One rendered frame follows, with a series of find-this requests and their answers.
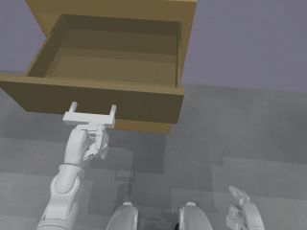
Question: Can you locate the robot left shin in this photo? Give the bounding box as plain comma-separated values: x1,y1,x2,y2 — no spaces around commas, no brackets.
123,201,132,206

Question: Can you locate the robot right thigh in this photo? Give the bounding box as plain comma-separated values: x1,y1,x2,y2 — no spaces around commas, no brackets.
178,205,213,230

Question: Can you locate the drawer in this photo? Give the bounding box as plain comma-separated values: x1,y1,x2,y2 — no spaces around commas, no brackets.
0,14,184,125

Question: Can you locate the robot left hand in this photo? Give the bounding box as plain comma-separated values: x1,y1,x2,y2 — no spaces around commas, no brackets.
64,122,109,168

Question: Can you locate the cabinet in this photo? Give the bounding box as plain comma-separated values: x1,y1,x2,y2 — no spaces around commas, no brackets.
25,0,198,134

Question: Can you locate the left robot forearm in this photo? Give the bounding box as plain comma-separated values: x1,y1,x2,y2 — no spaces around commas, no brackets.
36,163,85,230

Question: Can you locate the robot right hand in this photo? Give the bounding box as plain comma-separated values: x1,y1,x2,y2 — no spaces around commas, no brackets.
225,186,265,230

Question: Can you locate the handle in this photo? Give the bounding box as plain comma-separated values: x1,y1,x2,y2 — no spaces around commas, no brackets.
62,102,117,128

